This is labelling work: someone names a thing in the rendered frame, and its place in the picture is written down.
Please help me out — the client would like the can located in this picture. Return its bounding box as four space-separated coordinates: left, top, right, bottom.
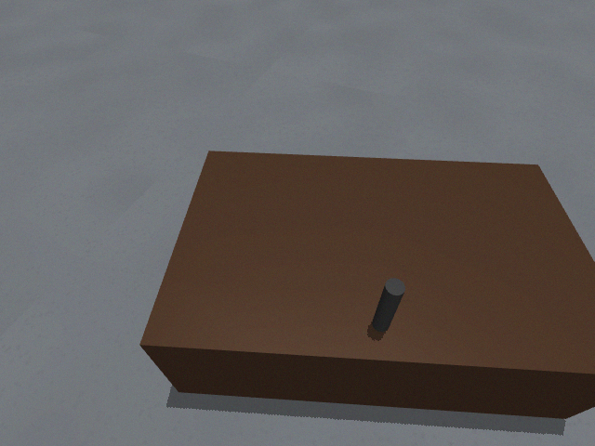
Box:
372 278 405 332

